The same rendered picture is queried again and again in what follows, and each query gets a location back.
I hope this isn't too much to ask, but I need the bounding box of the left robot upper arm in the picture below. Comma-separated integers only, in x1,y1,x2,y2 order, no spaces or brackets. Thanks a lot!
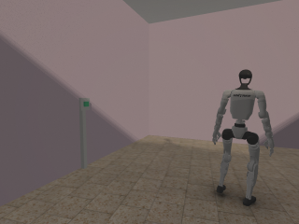
218,90,232,115

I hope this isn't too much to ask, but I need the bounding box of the robot left forearm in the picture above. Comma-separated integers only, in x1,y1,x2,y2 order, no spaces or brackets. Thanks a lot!
214,109,223,131

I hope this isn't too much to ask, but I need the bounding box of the panel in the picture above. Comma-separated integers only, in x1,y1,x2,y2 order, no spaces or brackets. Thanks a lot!
78,98,91,169

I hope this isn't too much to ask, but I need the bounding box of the robot right forearm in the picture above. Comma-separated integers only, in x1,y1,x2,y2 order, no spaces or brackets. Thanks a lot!
261,111,274,139

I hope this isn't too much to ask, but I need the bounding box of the right robot upper arm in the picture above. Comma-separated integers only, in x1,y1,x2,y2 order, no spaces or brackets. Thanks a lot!
254,90,267,119

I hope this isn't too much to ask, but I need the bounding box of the robot right hand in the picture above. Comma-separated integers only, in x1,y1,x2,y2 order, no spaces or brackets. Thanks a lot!
263,138,275,156

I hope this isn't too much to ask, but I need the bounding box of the right robot shin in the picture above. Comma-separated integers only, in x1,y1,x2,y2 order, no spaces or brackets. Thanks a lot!
246,163,259,200

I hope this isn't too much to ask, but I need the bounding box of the left robot thigh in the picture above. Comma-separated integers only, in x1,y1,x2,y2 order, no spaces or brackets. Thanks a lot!
221,128,233,162

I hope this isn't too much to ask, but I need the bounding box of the robot left hand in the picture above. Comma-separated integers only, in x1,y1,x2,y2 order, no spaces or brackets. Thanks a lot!
212,130,221,145

